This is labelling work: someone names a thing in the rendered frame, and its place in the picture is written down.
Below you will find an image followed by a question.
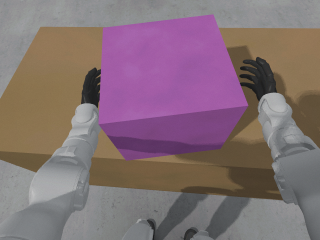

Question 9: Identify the left robot hand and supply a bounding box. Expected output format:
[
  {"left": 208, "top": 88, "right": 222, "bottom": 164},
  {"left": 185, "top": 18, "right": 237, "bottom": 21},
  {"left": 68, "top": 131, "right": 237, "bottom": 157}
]
[{"left": 81, "top": 67, "right": 101, "bottom": 108}]

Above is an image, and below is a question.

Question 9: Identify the right robot shin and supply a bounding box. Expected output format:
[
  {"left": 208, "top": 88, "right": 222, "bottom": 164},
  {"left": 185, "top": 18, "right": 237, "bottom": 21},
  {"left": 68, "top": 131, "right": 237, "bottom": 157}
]
[{"left": 194, "top": 230, "right": 209, "bottom": 237}]

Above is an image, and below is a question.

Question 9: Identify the carton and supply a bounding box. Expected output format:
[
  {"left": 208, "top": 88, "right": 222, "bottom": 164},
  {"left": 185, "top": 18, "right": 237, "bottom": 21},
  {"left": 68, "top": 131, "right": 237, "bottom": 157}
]
[{"left": 98, "top": 14, "right": 249, "bottom": 161}]

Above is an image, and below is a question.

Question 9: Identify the right robot upper arm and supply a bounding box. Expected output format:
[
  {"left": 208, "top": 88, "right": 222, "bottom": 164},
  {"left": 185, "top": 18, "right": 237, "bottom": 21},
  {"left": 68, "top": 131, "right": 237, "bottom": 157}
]
[{"left": 271, "top": 149, "right": 320, "bottom": 240}]

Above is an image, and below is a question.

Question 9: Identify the robot left forearm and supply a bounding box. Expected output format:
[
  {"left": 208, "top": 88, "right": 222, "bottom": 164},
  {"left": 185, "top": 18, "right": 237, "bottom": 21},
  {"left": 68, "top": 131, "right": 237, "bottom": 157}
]
[{"left": 28, "top": 103, "right": 102, "bottom": 203}]

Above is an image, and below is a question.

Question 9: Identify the left robot upper arm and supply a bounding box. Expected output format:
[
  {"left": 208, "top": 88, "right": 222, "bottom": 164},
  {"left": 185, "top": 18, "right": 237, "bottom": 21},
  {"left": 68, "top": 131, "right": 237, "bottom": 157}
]
[{"left": 0, "top": 162, "right": 90, "bottom": 240}]

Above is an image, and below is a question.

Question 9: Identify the robot right forearm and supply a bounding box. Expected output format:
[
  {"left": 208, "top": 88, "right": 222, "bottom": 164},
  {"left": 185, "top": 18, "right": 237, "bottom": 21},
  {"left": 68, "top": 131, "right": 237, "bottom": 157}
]
[{"left": 257, "top": 92, "right": 320, "bottom": 162}]

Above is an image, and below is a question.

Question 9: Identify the left robot thigh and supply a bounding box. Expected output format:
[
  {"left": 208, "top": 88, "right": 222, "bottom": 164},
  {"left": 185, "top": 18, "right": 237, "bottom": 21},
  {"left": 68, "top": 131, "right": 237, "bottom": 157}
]
[{"left": 122, "top": 223, "right": 154, "bottom": 240}]

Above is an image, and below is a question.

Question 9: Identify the right robot hand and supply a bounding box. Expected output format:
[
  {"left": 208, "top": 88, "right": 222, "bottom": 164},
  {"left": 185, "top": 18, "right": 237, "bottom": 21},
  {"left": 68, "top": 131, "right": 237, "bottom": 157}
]
[{"left": 239, "top": 57, "right": 277, "bottom": 101}]

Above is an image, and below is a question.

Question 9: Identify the pedestal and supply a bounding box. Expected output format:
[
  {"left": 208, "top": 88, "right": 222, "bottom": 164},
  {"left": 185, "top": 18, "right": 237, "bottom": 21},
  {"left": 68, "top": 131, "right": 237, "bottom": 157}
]
[{"left": 0, "top": 26, "right": 320, "bottom": 201}]

